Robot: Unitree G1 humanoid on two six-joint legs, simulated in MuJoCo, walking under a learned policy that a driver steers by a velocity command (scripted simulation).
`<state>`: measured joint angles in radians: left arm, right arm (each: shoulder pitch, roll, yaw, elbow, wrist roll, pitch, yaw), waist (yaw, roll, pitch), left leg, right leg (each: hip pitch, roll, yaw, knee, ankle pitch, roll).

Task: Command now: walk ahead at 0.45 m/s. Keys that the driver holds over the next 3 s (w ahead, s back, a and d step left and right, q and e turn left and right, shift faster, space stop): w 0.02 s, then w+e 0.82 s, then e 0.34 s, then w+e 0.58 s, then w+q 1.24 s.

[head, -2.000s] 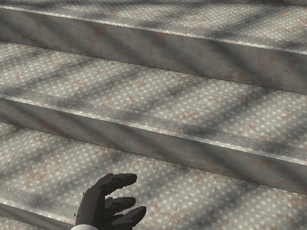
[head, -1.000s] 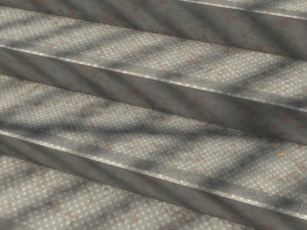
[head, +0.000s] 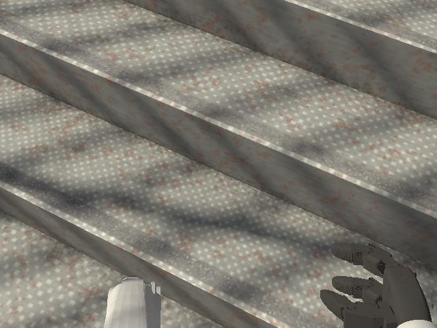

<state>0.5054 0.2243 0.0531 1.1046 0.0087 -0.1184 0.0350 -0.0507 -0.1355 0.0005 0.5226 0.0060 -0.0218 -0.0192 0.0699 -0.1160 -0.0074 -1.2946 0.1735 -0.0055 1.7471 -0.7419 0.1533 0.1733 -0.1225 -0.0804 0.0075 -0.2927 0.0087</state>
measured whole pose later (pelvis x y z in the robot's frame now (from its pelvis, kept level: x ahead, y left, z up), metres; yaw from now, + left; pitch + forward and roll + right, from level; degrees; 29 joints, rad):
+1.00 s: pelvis +0.53 +0.12 +0.30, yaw -26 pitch +5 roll -6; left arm 0.51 0.14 -0.01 1.20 0.05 -0.07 -0.05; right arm 0.01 -0.27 0.02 0.85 -0.03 -0.07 0.03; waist 0.07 0.04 -0.15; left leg -1.07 0.00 -0.23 1.95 -0.40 0.15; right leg -0.44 0.18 0.07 0.83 -0.47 -0.02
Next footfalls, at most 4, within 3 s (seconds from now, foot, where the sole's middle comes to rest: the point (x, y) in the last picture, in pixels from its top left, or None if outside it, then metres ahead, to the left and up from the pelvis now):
0.06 left None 0.27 0.20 -0.60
0.74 right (226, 260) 0.49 0.01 -0.43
1.12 left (141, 183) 0.67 0.24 -0.43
1.54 right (288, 122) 0.79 -0.10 -0.26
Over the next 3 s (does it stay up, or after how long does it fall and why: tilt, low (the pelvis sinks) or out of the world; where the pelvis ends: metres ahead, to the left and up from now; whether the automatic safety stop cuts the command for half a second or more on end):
stays up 1.31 -0.49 0.86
